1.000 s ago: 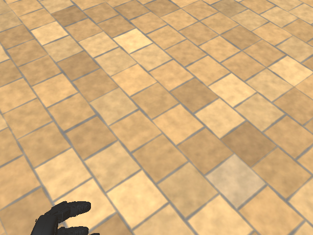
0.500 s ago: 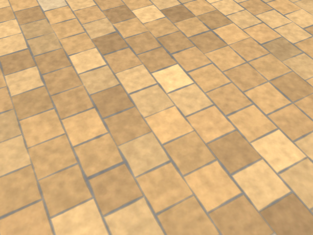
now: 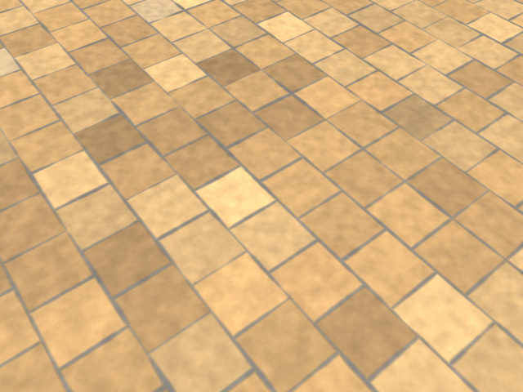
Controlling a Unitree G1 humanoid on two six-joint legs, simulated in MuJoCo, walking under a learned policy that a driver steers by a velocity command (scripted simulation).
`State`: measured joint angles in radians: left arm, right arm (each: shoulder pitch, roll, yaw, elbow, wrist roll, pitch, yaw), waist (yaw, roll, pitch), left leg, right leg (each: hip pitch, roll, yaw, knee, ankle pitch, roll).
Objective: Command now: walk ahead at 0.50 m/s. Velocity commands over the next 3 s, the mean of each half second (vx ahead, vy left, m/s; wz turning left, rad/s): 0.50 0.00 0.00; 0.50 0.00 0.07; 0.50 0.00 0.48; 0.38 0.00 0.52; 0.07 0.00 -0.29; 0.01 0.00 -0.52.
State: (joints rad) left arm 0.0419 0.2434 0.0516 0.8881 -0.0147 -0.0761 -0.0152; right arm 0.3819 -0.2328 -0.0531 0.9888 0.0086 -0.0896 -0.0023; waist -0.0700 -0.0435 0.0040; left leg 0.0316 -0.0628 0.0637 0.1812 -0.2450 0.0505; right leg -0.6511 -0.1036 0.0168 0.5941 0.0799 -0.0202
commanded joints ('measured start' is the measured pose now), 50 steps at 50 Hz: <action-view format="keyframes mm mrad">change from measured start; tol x32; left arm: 1 -146 60 5 -99 -6 -23 -18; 8 412 269 81 40 9 -24 -15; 50 -26 64 31 -48 10 -17 23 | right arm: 1 56 -164 -37 -8 6 6 -10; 29 -469 -72 -11 -216 13 -7 32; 35 74 -324 -100 -81 -12 -8 24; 50 -45 -164 -40 -69 3 -8 -8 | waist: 1 -3 102 93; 8 169 -225 -402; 50 31 109 41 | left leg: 1 34 315 -128 -13 317 139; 6 -39 245 -54 423 728 63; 8 -649 -4 -100 1044 -326 -27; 9 -761 53 -193 1149 -331 -4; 30 -694 147 -68 337 230 -2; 34 -36 164 -108 337 207 105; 36 388 463 -800 128 -30 294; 41 -180 296 -311 0 138 163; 50 -203 233 -219 -53 208 158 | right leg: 1 -57 15 -8 -60 -44 -22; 6 505 89 -60 -93 -118 -118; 8 1085 -296 668 -228 -313 -327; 15 469 -125 202 -445 -142 -218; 33 702 -112 2 -120 377 -111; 37 -111 85 93 755 -606 -30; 50 24 14 25 47 -1 40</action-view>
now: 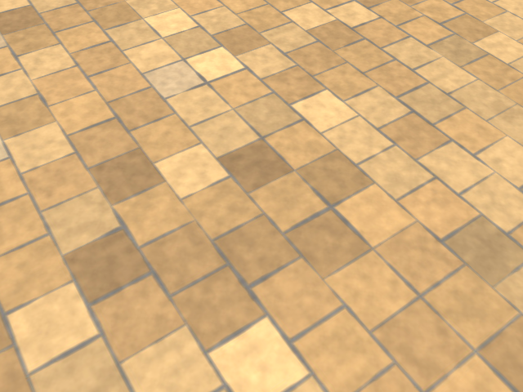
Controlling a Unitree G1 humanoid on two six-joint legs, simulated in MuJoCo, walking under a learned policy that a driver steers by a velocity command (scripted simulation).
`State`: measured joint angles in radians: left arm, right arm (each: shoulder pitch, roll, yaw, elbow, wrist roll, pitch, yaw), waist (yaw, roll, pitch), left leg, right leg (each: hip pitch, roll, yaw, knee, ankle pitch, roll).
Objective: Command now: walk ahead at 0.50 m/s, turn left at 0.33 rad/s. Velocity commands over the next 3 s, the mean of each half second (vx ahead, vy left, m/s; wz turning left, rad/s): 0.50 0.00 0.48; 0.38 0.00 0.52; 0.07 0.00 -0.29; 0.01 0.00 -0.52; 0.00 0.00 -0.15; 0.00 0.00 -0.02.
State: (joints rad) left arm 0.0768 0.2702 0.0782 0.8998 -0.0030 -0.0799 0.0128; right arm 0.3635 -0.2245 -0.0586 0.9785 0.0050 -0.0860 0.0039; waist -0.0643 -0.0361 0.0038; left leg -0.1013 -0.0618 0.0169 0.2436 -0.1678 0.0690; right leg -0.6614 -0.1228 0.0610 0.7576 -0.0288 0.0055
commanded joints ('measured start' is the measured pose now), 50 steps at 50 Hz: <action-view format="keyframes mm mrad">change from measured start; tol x32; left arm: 1 -94 35 1 -68 -5 -16 -9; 12 305 251 59 -15 5 -42 -21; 50 110 72 -3 -92 9 22 2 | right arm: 1 -7 -173 -35 -52 9 -9 -17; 50 -187 -149 -33 -295 -13 34 -16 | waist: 1 15 103 46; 10 161 106 -137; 12 146 -333 -383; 31 138 -12 91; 38 40 324 -308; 50 90 109 -128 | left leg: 1 -69 232 -173 -109 120 137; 9 9 250 -265 142 219 85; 13 -688 75 -173 1055 -398 -23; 32 -580 158 29 416 82 -3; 36 -66 -1 115 318 24 101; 38 451 393 -726 161 104 356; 50 -90 204 -101 61 684 156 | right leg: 1 54 46 -25 -155 124 18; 10 589 30 23 -296 -36 -75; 12 1080 -328 662 -427 -289 -252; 18 522 -155 126 -590 -142 -161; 31 701 -176 -226 -593 120 -140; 35 746 -172 -295 -271 662 -98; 36 649 -131 -321 -49 641 -63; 38 -2 145 -154 592 -612 53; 50 147 10 -29 99 -59 51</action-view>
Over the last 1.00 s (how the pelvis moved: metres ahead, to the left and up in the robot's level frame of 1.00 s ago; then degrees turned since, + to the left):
0.56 0.02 0.01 3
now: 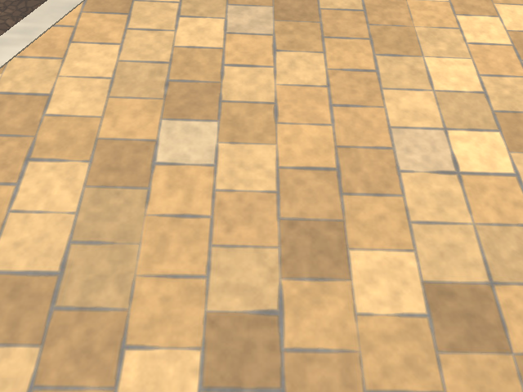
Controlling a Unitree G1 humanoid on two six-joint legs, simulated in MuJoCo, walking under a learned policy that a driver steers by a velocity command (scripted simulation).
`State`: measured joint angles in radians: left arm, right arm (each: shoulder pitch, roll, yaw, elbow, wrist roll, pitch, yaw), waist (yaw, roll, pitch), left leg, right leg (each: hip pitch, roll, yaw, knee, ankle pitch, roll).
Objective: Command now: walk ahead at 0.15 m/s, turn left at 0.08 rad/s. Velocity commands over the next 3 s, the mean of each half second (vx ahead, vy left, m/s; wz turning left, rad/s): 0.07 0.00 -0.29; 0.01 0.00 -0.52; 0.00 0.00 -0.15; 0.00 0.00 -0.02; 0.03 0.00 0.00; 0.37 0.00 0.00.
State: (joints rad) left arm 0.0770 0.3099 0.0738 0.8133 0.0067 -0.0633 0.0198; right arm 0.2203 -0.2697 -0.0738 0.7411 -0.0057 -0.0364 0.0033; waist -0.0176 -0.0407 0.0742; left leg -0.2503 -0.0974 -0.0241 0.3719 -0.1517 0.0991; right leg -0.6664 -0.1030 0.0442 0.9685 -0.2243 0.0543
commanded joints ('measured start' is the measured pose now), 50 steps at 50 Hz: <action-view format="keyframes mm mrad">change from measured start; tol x16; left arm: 1 86 30 -2 -7 -5 3 -11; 13 159 227 56 -62 2 7 -42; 50 116 65 30 -230 -21 114 -32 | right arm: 1 -43 -102 -14 -47 -7 -15 -18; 50 -65 -205 -48 -54 37 40 -27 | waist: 1 28 122 -193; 11 31 108 -117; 14 92 -257 -304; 18 30 -10 -202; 30 -10 -130 -194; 33 30 307 -152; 50 23 219 -148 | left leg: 1 63 233 -39 -74 647 110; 12 169 242 1 279 582 7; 13 -38 89 91 513 292 -80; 14 -295 -49 44 778 -464 -133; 15 -330 11 -89 880 -537 -125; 30 39 57 -28 39 -48 -123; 33 75 525 -526 -125 88 172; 38 73 336 -154 -68 190 84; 50 126 377 -26 62 318 78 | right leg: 1 180 -7 -17 -181 199 -3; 10 131 58 -54 -374 9 -77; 12 350 36 22 -481 452 -143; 14 722 -262 482 -554 960 -445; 19 482 -98 294 -619 394 -286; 30 351 6 374 -569 64 -190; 33 31 185 103 10 -396 -43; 38 9 135 52 247 -162 27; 50 395 127 -111 -502 -3 -46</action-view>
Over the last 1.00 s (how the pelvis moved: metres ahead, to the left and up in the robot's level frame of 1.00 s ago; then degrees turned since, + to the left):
0.47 0.10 -0.01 32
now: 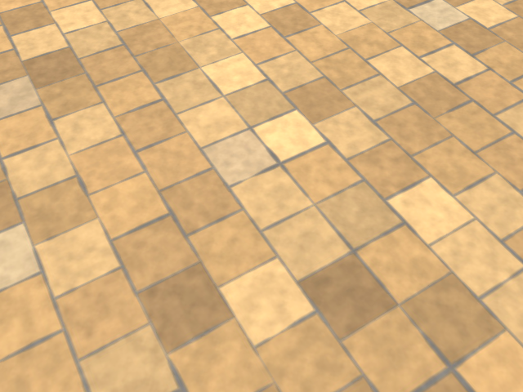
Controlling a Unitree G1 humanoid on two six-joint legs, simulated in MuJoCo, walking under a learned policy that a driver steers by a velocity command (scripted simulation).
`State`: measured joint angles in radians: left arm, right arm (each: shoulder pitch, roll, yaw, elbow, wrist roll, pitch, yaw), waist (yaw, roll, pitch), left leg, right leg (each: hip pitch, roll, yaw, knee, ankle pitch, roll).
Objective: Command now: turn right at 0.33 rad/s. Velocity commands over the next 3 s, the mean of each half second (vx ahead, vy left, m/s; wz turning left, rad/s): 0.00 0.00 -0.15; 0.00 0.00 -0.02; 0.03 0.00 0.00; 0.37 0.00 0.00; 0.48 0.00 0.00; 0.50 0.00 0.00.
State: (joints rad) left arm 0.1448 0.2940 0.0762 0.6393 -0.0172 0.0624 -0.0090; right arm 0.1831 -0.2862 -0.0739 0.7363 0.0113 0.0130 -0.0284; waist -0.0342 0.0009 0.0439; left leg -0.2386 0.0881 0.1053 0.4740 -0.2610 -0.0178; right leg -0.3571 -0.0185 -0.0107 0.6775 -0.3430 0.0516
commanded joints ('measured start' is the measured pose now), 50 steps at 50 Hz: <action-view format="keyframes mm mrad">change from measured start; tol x8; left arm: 1 72 98 32 -46 6 -12 0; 3 62 224 45 -79 28 -16 21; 11 -70 83 -2 -23 29 -69 17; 20 39 49 -18 65 40 -79 2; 23 -51 62 -15 75 32 -65 15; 50 38 52 -15 327 20 -59 46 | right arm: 1 12 -157 -36 -27 22 -14 8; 3 41 -44 9 -60 -54 -31 25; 5 -44 -143 -24 -60 -8 -17 9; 17 31 -74 1 13 -12 -3 5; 20 17 -191 -17 26 -21 -10 4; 25 -6 -87 10 44 -28 -38 13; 50 20 -61 29 206 -17 -30 -5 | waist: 1 48 136 -123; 3 6 -289 -184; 5 63 -163 -166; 17 4 -122 -104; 20 90 107 -93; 50 33 3 -24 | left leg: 1 52 163 -124 11 362 137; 2 -88 93 -45 167 127 42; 3 -304 -16 -6 357 -361 -47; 4 -295 -11 -111 497 -423 -65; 9 -224 -16 -143 546 -189 -77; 15 -75 -28 -118 200 -126 -65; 19 172 44 -205 -83 360 -2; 22 2 18 -185 -69 67 44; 50 34 -47 -129 -64 129 22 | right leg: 1 205 40 -30 -336 249 -73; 3 445 -341 401 -281 853 -278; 4 339 -372 405 -300 772 -389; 6 274 -256 279 -323 600 -315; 9 190 -203 200 -328 645 -281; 15 198 -191 216 -313 494 -282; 20 81 -21 110 -283 101 -110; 50 178 -10 66 -252 247 -66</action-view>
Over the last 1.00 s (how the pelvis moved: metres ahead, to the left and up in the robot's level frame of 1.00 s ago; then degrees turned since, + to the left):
0.12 -0.01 0.00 -30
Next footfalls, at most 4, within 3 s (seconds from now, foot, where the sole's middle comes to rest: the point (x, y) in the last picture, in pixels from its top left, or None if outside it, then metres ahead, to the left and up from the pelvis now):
0.04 right None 0.04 -0.13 -0.78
0.36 left None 0.04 0.12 -0.78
2.08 left None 0.43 0.10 -0.78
2.64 right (320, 293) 0.72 -0.16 -0.78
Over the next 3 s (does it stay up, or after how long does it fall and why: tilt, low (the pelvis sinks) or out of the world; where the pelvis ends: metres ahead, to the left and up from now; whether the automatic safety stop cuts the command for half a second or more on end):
stays up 0.74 -0.07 0.01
